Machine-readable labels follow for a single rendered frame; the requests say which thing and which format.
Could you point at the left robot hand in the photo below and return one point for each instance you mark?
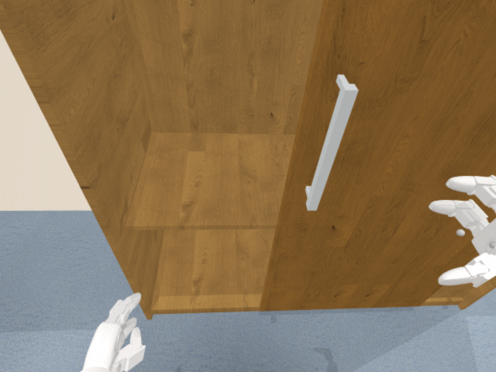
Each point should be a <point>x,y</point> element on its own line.
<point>110,336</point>

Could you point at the handle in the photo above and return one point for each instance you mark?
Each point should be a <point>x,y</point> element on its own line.
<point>344,104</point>

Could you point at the right robot hand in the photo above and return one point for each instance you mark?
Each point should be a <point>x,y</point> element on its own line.
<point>471,216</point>

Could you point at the wardrobe door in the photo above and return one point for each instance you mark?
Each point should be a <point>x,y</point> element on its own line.
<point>425,112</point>
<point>448,291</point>

